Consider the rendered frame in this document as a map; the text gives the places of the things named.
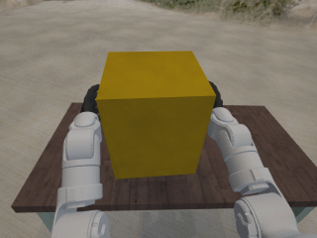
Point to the robot right hand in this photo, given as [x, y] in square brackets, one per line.
[218, 101]

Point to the robot left hand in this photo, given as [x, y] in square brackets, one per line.
[90, 103]

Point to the carton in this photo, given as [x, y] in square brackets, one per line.
[155, 109]

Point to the robot left upper arm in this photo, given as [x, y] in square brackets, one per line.
[82, 224]

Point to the robot left forearm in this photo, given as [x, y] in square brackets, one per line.
[81, 161]

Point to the robot right upper arm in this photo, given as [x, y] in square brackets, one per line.
[266, 215]

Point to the robot right forearm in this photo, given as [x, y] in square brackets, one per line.
[247, 172]

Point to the table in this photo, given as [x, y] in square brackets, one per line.
[293, 172]

